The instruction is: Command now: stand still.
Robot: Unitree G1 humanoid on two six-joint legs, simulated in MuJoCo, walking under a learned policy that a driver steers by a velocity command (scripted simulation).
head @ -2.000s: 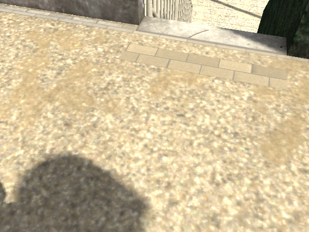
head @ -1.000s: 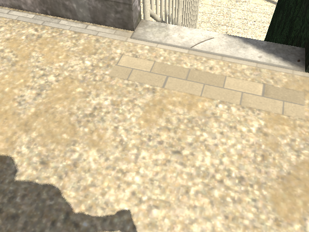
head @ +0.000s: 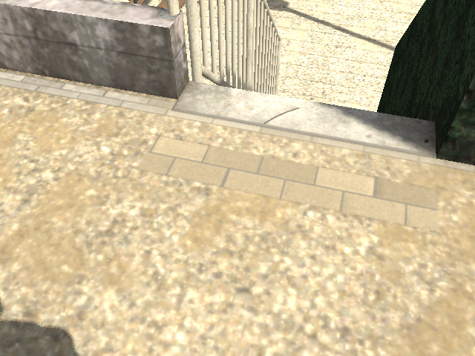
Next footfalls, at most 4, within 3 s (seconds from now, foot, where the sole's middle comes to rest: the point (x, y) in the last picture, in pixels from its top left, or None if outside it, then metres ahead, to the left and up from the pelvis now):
0.46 left None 0.17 0.13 -0.78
0.96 right None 0.51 -0.02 -0.78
1.52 left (198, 265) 0.83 0.15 -0.78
2.08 right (253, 201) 1.09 -0.04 -0.78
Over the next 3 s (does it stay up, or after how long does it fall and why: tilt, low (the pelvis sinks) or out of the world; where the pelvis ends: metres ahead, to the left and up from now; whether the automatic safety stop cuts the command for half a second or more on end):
stays up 1.39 -0.13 0.00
